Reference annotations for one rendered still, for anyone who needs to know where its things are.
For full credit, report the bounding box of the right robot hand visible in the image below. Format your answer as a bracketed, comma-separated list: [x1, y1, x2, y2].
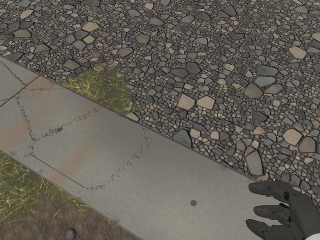
[245, 179, 320, 240]

